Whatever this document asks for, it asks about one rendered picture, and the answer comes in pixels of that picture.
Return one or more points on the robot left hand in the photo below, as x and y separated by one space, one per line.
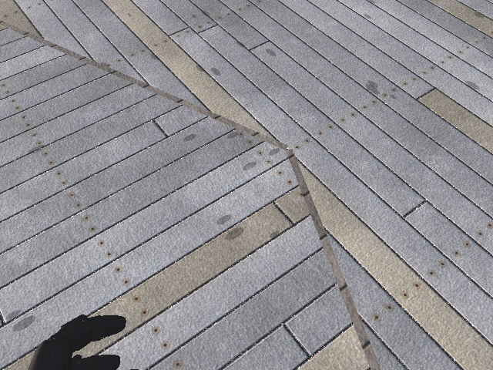
56 353

